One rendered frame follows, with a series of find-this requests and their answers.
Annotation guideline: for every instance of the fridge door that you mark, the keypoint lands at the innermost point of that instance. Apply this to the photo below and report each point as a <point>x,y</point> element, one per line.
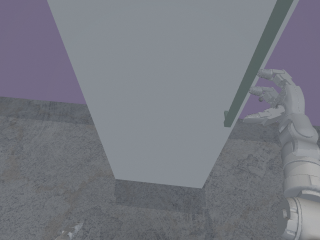
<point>158,75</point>

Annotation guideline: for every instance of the robot right forearm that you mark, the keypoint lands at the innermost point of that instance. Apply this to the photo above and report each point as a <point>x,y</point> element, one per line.
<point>300,157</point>

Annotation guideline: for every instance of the robot left hand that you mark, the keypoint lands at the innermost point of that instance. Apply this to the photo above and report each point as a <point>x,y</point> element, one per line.
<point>70,230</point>

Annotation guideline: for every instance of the handle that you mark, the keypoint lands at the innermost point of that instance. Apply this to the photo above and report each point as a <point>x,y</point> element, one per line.
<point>272,27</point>

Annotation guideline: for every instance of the robot right upper arm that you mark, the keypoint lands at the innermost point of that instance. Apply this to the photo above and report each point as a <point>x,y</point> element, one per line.
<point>299,219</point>

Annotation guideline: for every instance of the robot right hand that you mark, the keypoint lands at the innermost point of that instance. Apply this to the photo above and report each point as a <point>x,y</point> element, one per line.
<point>290,100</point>

